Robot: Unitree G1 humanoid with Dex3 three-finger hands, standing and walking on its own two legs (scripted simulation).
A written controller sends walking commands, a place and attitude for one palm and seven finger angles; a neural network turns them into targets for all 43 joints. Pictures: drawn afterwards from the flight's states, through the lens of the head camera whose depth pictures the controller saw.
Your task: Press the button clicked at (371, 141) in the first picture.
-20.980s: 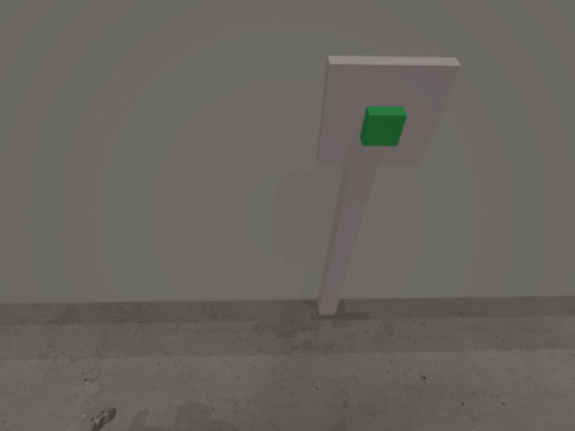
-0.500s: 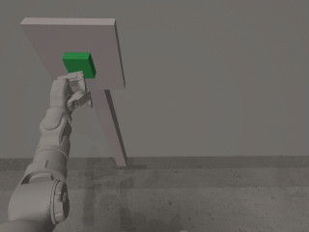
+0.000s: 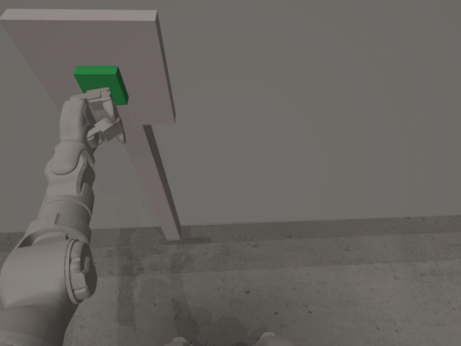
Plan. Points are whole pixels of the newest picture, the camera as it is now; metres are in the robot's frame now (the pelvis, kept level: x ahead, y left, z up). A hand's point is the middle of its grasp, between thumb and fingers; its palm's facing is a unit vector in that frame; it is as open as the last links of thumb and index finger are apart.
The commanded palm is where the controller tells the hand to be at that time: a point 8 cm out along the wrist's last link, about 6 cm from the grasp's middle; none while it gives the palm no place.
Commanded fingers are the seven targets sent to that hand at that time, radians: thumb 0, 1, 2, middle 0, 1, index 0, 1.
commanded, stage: press the button with the knuckle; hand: left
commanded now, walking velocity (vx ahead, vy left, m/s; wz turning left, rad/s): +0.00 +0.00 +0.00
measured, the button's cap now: (103, 83) +0.54 +0.20 +0.14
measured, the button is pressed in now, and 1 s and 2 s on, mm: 6 1 0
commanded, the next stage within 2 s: hold the button down briefly in 0.24 s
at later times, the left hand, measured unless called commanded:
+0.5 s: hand (116, 118) +0.48 +0.18 +0.10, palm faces +0.00 -1.00 -0.03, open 2.9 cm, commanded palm +0.49 +0.22 +0.11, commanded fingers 0.00 0.90 0.90 -1.30 -1.50 -1.30 -1.50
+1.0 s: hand (115, 125) +0.47 +0.18 +0.10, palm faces +0.03 -1.00 -0.01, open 2.8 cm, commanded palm +0.44 +0.22 +0.11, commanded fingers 0.00 0.90 0.90 -1.30 -1.50 -1.30 -1.50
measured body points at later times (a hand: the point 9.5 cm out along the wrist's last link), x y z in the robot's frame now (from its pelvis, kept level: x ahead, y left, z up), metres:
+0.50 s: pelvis -0.03 +0.00 -0.01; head +0.08 +0.01 +0.43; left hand +0.48 +0.23 +0.11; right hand -0.02 -0.27 -0.12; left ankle +0.00 +0.11 -0.71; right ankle +0.00 -0.11 -0.71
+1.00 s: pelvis -0.03 +0.00 -0.01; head +0.06 +0.01 +0.43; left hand +0.46 +0.23 +0.10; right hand -0.02 -0.26 -0.12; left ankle +0.00 +0.11 -0.71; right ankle +0.00 -0.11 -0.71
